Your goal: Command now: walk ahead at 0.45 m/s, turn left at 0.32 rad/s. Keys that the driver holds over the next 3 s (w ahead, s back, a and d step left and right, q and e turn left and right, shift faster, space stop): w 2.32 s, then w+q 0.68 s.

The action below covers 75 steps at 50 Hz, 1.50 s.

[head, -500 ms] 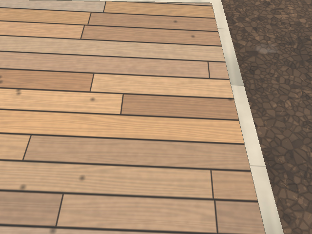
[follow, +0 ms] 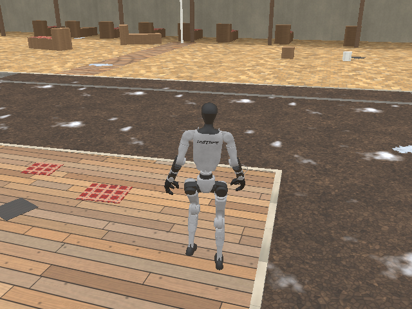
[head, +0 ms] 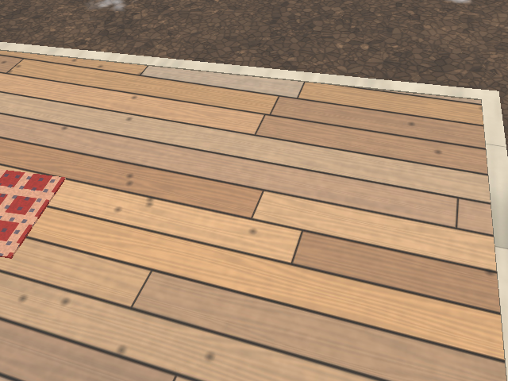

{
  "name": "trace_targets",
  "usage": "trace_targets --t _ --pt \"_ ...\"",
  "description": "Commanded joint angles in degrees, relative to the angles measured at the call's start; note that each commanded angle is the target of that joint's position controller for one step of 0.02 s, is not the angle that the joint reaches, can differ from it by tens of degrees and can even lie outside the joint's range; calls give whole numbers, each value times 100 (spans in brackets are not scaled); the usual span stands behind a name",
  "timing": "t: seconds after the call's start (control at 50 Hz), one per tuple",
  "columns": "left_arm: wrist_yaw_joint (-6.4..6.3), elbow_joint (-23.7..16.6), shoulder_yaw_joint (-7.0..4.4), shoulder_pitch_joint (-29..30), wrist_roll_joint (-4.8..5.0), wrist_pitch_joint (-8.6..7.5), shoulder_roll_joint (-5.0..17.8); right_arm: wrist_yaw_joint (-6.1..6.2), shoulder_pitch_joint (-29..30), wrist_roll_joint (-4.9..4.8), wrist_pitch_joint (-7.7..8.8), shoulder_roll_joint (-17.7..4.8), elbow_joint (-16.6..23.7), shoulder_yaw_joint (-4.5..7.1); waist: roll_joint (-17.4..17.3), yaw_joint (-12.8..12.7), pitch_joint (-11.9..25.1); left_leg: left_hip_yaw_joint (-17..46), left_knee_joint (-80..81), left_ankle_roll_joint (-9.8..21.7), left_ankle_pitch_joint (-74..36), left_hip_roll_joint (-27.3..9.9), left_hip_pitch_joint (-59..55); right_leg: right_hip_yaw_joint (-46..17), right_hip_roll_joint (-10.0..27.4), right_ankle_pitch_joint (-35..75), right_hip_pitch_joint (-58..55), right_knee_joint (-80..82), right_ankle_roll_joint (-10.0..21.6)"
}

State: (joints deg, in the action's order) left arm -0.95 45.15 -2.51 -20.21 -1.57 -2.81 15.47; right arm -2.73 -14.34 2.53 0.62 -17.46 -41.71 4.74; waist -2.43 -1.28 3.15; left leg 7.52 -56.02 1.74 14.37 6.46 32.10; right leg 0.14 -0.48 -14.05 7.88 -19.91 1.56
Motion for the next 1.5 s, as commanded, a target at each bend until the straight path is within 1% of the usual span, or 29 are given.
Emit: trace_targets --t 0.02,0.18,0.22,0.26,0.28,0.3,0.32,0.34,0.4,0.46,0.54,0.68,0.72,0.76,0.78,0.8,0.82,0.86,0.9,1.08,1.2,1.26,1.3,1.32,1.34,1.36,1.38,1.44,1.5 --pt "101 -191 -177 -24 20 -204 683 -83 284 14 63 -289 357 19 876 16 -815 28 -296 -110 -448 -284 1235 -1198 1216 -629 -301 1321 673" --pt "148 343 -228 -823 67 -185 797 -152 1748 -32 100 5 745 -241 1151 -430 -846 -1247 2082 -36 -338 -620 -34 -443 1255 1857 -469 913 700" --pt "127 461 -246 -880 66 -140 919 -66 1446 -38 137 -92 662 -212 1168 -224 -721 -1386 2436 205 -110 -403 -747 -433 1403 3078 -545 448 666" --pt "103 533 -205 -816 130 -121 884 90 -6 39 252 -339 159 -93 782 502 121 -1291 2969 514 -435 -252 -2753 53 1085 4304 -228 -1320 449" --pt "106 315 -117 -649 143 -135 665 180 -1062 152 300 -726 -22 10 262 991 901 51 3155 791 531 -1491 -4252 223 887 2584 854 -2878 328" --pt "161 39 29 -983 214 -143 12 249 -1407 108 278 -1369 -125 146 -1363 792 1537 2825 3727 1449 669 -3157 -5496 450 -73 -1489 2758 -4731 118" --pt "95 130 -163 -499 65 -93 729 264 -1256 -85 250 -1082 -150 106 -400 879 1094 2889 3865 1403 260 -2947 -4951 -214 143 -1400 3172 -5167 229" --pt "136 16 -165 -171 92 -122 643 259 -784 -113 261 -791 -179 7 -271 608 366 1935 3870 1286 -361 -2631 -4306 -266 394 -894 3253 -5079 291" --pt "235 181 -111 -272 -17 -16 398 240 -176 -146 337 -212 -229 -171 -330 102 -298 589 4354 951 -1346 -1865 -2901 -112 668 -392 2585 -4362 148" --pt "333 165 -106 -136 -70 101 259 242 -343 -204 443 -278 -432 -155 -274 -32 -460 246 4695 1091 -1764 -1757 -2619 43 652 -102 2616 -4095 4" --pt "366 -167 -52 923 -64 97 172 230 -585 -218 471 -250 -685 -160 -178 99 -828 -172 4950 1101 -1945 -1596 -2544 169 733 785 2994 -3015 -150" --pt "327 -507 -15 1930 -10 64 246 280 -1067 -178 469 -482 -1109 -120 -45 289 -943 -329 4731 907 -2730 -1872 -3244 338 411 1187 2428 -1509 185" --pt "276 -436 -61 1640 -29 29 333 316 -995 -143 447 -576 -1179 -104 -58 110 -767 -436 4127 784 -3987 -1888 -3547 449 171 705 1898 -1281 374" --pt "167 67 -187 135 -89 -56 551 328 -936 -115 398 -603 -1234 -108 111 -532 82 -772 2182 586 -4673 -1524 -3233 546 -111 583 9 -847 639" --pt "88 258 -312 -895 -212 -99 1027 326 -1031 -141 403 -367 -1079 -190 669 -840 838 -998 391 481 -2848 -1205 -2140 -792 1113 -6 -1458 -736 930" --pt "102 314 -441 -1000 -196 -82 1586 272 -1761 -315 403 205 -1048 -277 2058 -441 1420 -994 -1561 260 1456 -23 -198 -3732 2565 -446 -2673 101 1693" --pt "140 248 -371 -490 34 -31 1192 299 -1279 -149 383 -370 -1098 -147 1014 -377 910 -230 -1935 375 1350 -341 306 -3840 2258 -776 -2141 441 1521" --pt "175 162 -198 380 48 -76 555 246 -640 -173 423 -273 -951 -157 410 -53 -180 -361 -1486 399 403 -847 233 -2262 1850 18 -736 669 1248" --pt "158 296 -121 483 72 -148 328 197 -736 -58 290 -96 -1030 -192 606 221 -368 -452 -1019 285 200 -1071 -282 -1396 1433 790 -50 890 997" --pt "165 863 -114 -373 122 -271 382 69 869 -72 149 134 -620 -280 549 31 -840 -944 977 -109 -1190 -1257 438 -353 1032 1682 -209 1409 987" --pt "92 1161 -110 -816 60 -244 455 93 1681 -104 196 96 -370 -310 630 -179 -942 -1132 2131 69 -1298 -1025 196 -226 1262 2433 -936 1132 950" --pt "34 1226 -135 -654 23 -208 551 132 1428 -93 260 -22 -400 -244 662 36 -836 -1192 2469 329 -667 -813 -343 -167 1397 3604 -1288 554 841" --pt "34 1241 -129 -491 26 -169 564 215 15 -44 356 -191 -877 -118 486 646 -115 -1337 2980 588 -624 -478 -2094 129 1109 4503 -1025 -1100 655" --pt "47 1098 -66 -464 65 -176 414 288 -1064 84 411 -580 -1136 8 79 1012 590 -367 3063 882 -179 -1358 -3611 321 848 3139 14 -2662 534" --pt "117 960 62 -1133 284 -185 -215 315 -1534 132 383 -1211 -1204 180 -1320 774 1352 2522 3627 1701 491 -3073 -5272 599 -233 -609 2173 -4909 233" --pt "76 1029 -104 -746 128 -169 425 279 -1097 -113 300 -920 -1170 136 -566 747 1149 3071 4122 1656 695 -2945 -4873 -238 -207 -1447 2766 -5459 324" --pt "93 874 -144 -263 123 -189 474 270 -458 -163 298 -628 -1068 55 -290 510 265 2027 4141 1479 520 -2717 -4107 -319 129 -945 2987 -5426 383" --pt "165 893 -103 -62 -14 -96 177 274 -36 -167 427 58 -1182 -137 -128 60 -405 544 4564 979 -892 -1993 -2619 -278 554 -259 2254 -4553 286" --pt "254 886 -84 29 -61 62 8 281 -393 -209 551 -31 -1399 -135 -96 -63 -440 109 4746 1011 -1549 -1845 -2457 -108 577 -42 2213 -4263 126"
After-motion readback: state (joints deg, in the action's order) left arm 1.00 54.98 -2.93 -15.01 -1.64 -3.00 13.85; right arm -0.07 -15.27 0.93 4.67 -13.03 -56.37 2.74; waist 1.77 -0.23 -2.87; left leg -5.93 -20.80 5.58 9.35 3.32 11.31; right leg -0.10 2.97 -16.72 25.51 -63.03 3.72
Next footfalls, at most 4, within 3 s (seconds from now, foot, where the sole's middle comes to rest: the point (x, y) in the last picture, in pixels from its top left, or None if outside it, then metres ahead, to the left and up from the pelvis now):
0.26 left None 0.25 0.14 -0.78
0.76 right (301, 376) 0.57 -0.04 -0.78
1.32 left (229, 285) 0.85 0.17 -0.78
1.86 right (280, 208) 1.16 0.01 -0.78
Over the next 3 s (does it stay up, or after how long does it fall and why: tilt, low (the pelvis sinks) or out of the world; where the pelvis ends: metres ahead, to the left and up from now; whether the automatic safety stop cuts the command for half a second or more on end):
stays up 1.61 0.15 -0.03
